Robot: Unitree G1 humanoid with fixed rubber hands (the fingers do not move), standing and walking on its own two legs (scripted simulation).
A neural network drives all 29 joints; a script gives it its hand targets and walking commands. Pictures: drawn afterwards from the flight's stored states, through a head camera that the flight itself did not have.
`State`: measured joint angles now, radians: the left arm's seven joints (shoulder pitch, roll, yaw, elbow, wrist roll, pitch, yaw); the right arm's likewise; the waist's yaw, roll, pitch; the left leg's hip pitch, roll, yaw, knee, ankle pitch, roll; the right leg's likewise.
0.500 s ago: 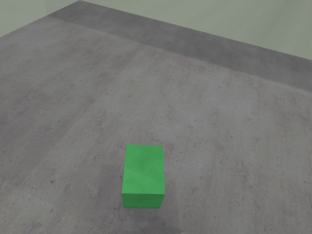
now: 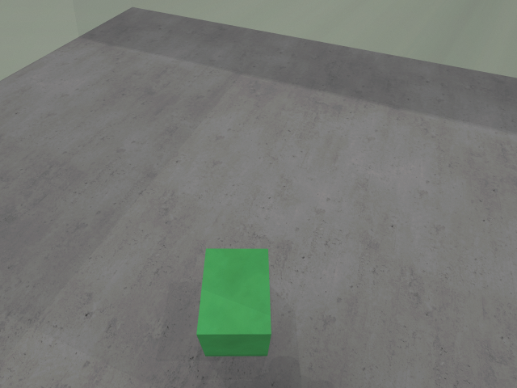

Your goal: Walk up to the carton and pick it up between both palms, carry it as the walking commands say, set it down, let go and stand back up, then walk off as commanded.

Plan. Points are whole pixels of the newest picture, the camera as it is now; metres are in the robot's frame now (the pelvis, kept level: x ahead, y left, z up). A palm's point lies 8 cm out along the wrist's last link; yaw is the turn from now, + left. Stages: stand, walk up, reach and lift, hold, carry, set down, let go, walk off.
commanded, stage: walk up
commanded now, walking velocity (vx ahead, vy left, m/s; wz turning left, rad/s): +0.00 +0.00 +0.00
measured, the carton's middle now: (236, 302) +0.50 +0.08 -0.64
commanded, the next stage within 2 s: stand in 1.10 s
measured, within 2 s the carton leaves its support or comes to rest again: neither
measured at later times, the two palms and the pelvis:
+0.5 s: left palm out of the picture +0.06 +0.29 -0.11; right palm out of the picture +0.03 -0.21 -0.13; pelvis +0.01 +0.03 +0.01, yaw +2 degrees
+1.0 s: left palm (84, 368) +0.18 +0.31 -0.13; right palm (376, 383) +0.16 -0.19 -0.13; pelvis +0.12 +0.06 +0.00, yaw +1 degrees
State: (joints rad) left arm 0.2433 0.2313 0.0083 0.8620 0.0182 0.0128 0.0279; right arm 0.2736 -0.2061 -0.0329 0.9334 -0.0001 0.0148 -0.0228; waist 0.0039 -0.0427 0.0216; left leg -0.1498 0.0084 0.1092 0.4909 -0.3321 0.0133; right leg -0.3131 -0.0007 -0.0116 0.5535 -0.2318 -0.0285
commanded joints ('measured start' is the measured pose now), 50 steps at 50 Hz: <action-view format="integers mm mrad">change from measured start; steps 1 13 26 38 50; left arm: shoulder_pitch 38 233 -102 55 30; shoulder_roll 96 254 62 58 60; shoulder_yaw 38 89 47 21 28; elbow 31 92 -40 23 45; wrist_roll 2 50 38 -7 -12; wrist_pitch -9 -5 -25 -20 -10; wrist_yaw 0 1 -23 -8 15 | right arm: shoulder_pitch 39 32 285 151 154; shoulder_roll -86 -104 -193 -125 -135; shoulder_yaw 6 -29 -41 -5 -13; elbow -39 -55 34 3 -14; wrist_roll -19 -39 -38 -14 -16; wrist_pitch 2 32 -34 -22 -19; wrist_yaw -2 51 21 -16 -23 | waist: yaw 13 85 -95 22 -25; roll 75 -118 268 216 99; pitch -16 28 -20 -13 -129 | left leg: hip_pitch -27 -346 202 185 201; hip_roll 111 -16 395 179 229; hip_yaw -63 -4 -423 9 -66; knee -120 384 -369 15 -37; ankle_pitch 79 -331 -362 946 864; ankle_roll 14 -20 124 48 80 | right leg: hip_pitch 79 91 -401 81 34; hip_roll -112 -414 -45 2 -34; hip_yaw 122 643 -7 -83 -3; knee -149 -482 356 -151 74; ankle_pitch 229 -891 -352 155 208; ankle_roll -15 -99 59 23 32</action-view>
